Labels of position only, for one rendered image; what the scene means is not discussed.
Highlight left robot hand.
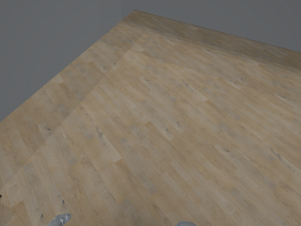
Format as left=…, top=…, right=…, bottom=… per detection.
left=47, top=213, right=71, bottom=226

